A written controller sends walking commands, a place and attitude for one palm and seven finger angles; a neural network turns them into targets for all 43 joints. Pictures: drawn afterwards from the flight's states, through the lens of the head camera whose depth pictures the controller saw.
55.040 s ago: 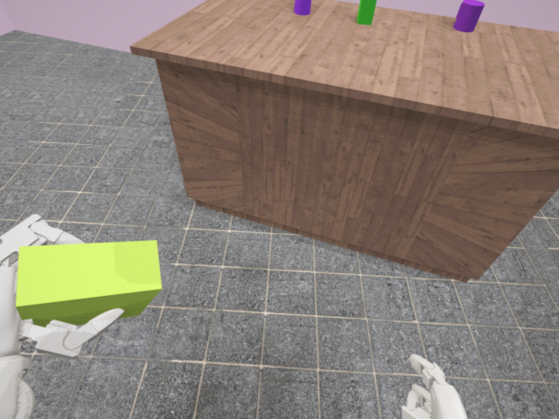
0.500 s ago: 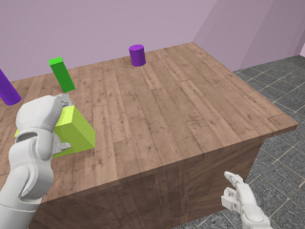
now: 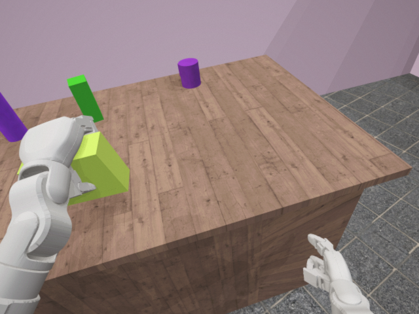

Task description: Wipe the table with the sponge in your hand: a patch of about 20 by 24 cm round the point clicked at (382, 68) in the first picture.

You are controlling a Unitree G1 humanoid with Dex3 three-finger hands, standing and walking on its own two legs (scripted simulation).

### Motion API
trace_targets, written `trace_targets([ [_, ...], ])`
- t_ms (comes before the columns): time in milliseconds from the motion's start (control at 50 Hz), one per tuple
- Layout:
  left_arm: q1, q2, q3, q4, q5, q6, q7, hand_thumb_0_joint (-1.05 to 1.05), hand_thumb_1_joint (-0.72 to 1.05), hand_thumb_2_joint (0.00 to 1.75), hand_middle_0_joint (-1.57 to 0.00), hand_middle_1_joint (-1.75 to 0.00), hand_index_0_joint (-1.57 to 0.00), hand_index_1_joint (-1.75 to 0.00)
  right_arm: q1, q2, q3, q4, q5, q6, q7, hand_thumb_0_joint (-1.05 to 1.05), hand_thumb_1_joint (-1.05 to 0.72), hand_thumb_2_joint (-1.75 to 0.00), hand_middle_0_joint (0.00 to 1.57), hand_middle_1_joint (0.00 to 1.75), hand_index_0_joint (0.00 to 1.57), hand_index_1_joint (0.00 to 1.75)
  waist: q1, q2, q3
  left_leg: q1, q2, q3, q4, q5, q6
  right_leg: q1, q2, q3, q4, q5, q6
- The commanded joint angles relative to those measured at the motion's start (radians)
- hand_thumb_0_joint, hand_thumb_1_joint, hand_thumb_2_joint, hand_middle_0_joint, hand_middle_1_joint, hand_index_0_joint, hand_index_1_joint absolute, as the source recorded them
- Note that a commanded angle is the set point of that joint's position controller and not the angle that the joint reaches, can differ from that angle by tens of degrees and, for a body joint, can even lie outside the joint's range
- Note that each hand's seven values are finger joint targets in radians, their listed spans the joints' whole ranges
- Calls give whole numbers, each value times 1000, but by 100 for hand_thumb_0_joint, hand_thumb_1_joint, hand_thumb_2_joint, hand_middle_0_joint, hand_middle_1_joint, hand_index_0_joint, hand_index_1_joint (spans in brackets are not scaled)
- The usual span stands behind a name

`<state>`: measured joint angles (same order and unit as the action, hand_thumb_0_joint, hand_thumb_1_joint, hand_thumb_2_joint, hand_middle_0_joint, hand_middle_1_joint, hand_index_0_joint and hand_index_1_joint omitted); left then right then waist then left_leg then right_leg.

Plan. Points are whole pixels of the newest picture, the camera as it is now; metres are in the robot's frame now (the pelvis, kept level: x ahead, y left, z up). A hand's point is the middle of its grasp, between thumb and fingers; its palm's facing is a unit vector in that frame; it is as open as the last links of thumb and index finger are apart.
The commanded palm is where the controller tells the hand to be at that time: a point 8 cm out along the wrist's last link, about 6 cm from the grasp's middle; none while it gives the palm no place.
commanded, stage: bring the sponge back beside the body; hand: left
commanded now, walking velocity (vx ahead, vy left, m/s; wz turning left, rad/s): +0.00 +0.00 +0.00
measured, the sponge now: (86, 177) +0.28 +0.28 +0.16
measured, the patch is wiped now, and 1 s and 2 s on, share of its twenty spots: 1.00 1.00 1.00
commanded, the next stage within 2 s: step back with the hand held close in 1.52 s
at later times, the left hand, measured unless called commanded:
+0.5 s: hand (66, 175) +0.25 +0.28 +0.20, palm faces +0.25 -0.16 -0.95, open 9.5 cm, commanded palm +0.19 +0.28 +0.27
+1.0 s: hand (52, 197) +0.21 +0.28 +0.19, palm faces +0.24 -0.14 -0.96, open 9.5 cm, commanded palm +0.15 +0.28 +0.27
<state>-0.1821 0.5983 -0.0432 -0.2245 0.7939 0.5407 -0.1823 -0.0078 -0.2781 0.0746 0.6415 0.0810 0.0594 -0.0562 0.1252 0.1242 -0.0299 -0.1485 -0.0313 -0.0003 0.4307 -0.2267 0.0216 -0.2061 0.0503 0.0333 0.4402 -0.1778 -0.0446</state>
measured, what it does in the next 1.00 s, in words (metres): stands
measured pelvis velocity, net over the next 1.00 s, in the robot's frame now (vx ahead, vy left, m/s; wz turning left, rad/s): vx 0.00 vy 0.00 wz -0.01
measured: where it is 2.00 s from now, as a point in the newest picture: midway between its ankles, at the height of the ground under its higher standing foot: outside the picture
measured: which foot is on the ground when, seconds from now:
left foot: down 0.00-1.00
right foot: down 0.00-1.00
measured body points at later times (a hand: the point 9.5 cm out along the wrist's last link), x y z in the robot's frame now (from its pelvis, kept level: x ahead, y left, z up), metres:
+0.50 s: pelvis +0.00 +0.01 +0.00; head -0.03 -0.04 +0.45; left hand +0.23 +0.28 +0.25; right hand +0.27 -0.18 -0.06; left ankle +0.01 +0.11 -0.74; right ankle +0.04 -0.09 -0.74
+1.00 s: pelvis +0.00 +0.00 +0.00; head -0.03 -0.05 +0.44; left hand +0.19 +0.28 +0.24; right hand +0.27 -0.18 -0.06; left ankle +0.01 +0.11 -0.74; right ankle +0.04 -0.09 -0.74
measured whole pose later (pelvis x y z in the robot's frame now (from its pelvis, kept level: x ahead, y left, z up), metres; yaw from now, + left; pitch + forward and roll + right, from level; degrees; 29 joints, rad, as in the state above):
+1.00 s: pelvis +0.00 +0.00 +0.00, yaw +0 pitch -5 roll +0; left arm 0.14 0.62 0.04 -0.52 0.72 0.54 -0.13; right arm 0.00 -0.27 0.08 0.62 0.07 0.06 -0.05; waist 0.16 0.13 -0.02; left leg -0.13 -0.02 0.00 0.46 -0.25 0.02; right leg -0.17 0.06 0.04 0.44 -0.18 -0.04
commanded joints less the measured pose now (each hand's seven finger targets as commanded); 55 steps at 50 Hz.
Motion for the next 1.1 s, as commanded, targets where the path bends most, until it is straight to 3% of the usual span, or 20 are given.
trace_targets([
  [0, -243, 263, 196, -230, 34, -2, 45, 0, 10, 130, -120, -160, -120, -160, -262, -84, -35, -205, -9, -51, 4, 0, -90, -90, 20, 30, 20, 30, 31, -67, -222, -19, 9, -71, -55, 177, 14, 156, -36, 93, -56, 85, -44],
  [40, -222, 287, 226, -333, 29, -3, 50, 0, 10, 130, -120, -160, -120, -160, -292, -78, -34, -225, -6, -54, 8, 0, -90, -90, 20, 30, 20, 30, 39, -23, -253, -1, 7, -76, -50, 202, 16, 170, -30, 121, -44, 111, -51],
  [100, -153, 249, 210, -327, 17, 2, 56, 0, 10, 130, -120, -160, -120, -160, -258, -78, -38, -216, -12, -46, 14, 0, -90, -90, 20, 30, 20, 30, 33, -76, -230, -1, 13, -72, -44, 227, 15, 164, -31, 93, -45, 142, -45],
  [140, -175, 279, 234, -371, 14, 3, 63, 0, 10, 130, -120, -160, -120, -160, -285, -77, -34, -223, -3, -48, 10, 0, -90, -90, 20, 30, 20, 30, 27, -61, -213, 10, 15, -79, -49, 199, 15, 138, -21, 124, -57, 98, -49],
  [200, -178, 222, 180, -333, 7, 4, 69, 0, 10, 130, -120, -160, -120, -160, -255, -78, -34, -214, -6, -45, 4, 0, -90, -90, 20, 30, 20, 30, 18, -54, -165, 8, 19, -76, -64, 163, 14, 107, -24, 84, -75, 46, -42],
  [240, -209, 251, 198, -343, 14, 7, 76, 0, 10, 130, -120, -160, -120, -160, -281, -77, -31, -216, 1, -54, -2, 0, -90, -90, 20, 30, 20, 30, 16, -32, -158, 15, 20, -83, -67, 130, 14, 88, -17, 121, -84, 0, -51],
  [300, -193, 212, 161, -320, 14, 5, 79, 0, 10, 130, -120, -160, -120, -160, -257, -78, -33, -212, -5, -52, -9, 0, -90, -90, 20, 30, 20, 30, 16, -40, -162, 14, 17, -80, -73, 130, 14, 106, -24, 91, -85, 7, -47],
  [340, -196, 259, 200, -377, 17, 6, 83, 0, 10, 130, -120, -160, -120, -160, -285, -75, -30, -221, 0, -61, -9, 0, -90, -90, 20, 30, 20, 30, 24, 3, -193, 24, 18, -87, -78, 121, 15, 122, -16, 124, -79, -5, -53],
  [380, -176, 217, 170, -364, 11, 4, 84, 0, 10, 130, -120, -160, -120, -160, -266, -68, -31, -218, -5, -66, -8, 0, -90, -90, 20, 30, 20, 30, 23, -21, -191, 20, 18, -85, -75, 136, 14, 126, -22, 95, -74, 8, -48],
  [440, -126, 269, 229, -398, 10, 4, 85, 0, 10, 130, -120, -160, -120, -160, -284, -74, -30, -221, -6, -61, -4, 0, -90, -90, 20, 30, 20, 30, 35, -23, -206, 16, 20, -90, -76, 140, 15, 147, -13, 128, -71, 21, -54],
  [500, -28, 252, 239, -386, -3, 9, 86, 0, 10, 130, -120, -160, -120, -160, -265, -76, -33, -215, -14, -47, 5, 0, -90, -90, 20, 30, 20, 30, 38, -70, -181, -1, 17, -78, -56, 187, 14, 149, -22, 106, -66, 77, -47],
  [640, -22, 264, 253, -433, -21, 8, 87, 0, 10, 130, -120, -160, -120, -160, -286, -76, -28, -227, -3, -44, 6, 0, -90, -90, 20, 30, 20, 30, 27, -37, -142, 5, 24, -84, -63, 137, 14, 101, -10, 128, -82, 11, -46],
  [680, 3, 243, 239, -396, -23, 9, 89, 0, 10, 130, -120, -160, -120, -160, -259, -74, -31, -222, -6, -46, 2, 0, -90, -90, 20, 30, 20, 30, 27, -76, -129, 0, 20, -80, -52, 137, 17, 91, -19, 110, -83, 2, -40],
  [800, 47, 251, 244, -447, -23, -6, 90, 0, 10, 130, -120, -160, -120, -160, -257, -80, -34, -224, -13, -56, -1, 0, -90, -90, 20, 30, 20, 30, 29, -43, -154, 8, 16, -83, -44, 141, 18, 113, -21, 115, -82, 13, -40],
  [840, 33, 285, 272, -505, -21, -14, 92, 0, 10, 130, -120, -160, -120, -160, -285, -77, -33, -236, -8, -66, -2, 0, -90, -90, 20, 30, 20, 30, 31, -16, -173, 19, 16, -89, -40, 131, 19, 118, -13, 157, -81, -1, -48],
  [860, 30, 279, 268, -505, -19, -13, 96, 0, 10, 130, -120, -160, -120, -160, -264, -72, -31, -239, -15, -69, -3, 0, -90, -90, 20, 30, 20, 30, 41, -26, -189, 9, 13, -84, -31, 150, 21, 134, -24, 127, -68, 17, -44],
  [940, 66, 295, 290, -494, -23, -22, 96, 0, 10, 130, -120, -160, -120, -160, -278, -77, -33, -229, -11, -67, -5, 0, -90, -90, 20, 30, 20, 30, 30, -42, -136, 15, 19, -88, -39, 107, 18, 92, -13, 159, -96, -46, -45],
  [1000, 133, 267, 281, -461, -29, -25, 99, 0, 10, 130, -120, -160, -120, -160, -252, -77, -36, -219, -19, -61, -1, 0, -90, -90, 20, 30, 20, 30, 35, -57, -117, 1, 17, -81, -34, 126, 16, 93, -21, 126, -91, -20, -39],
  [1040, 133, 295, 310, -520, -32, -30, 98, 0, 10, 130, -120, -160, -120, -160, -281, -77, -36, -230, -12, -67, 1, 0, -90, -90, 20, 30, 20, 30, 36, -27, -140, 12, 17, -87, -28, 127, 16, 97, -12, 167, -88, -18, -46],
  [1080, 171, 274, 302, -502, -37, -30, 102, 0, 10, 130, -120, -160, -120, -160, -256, -73, -36, -226, -19, -67, 4, 0, -90, -90, 20, 30, 20, 30, 41, -29, -134, -1, 16, -83, -27, 146, 15, 106, -21, 132, -76, 9, -41],
])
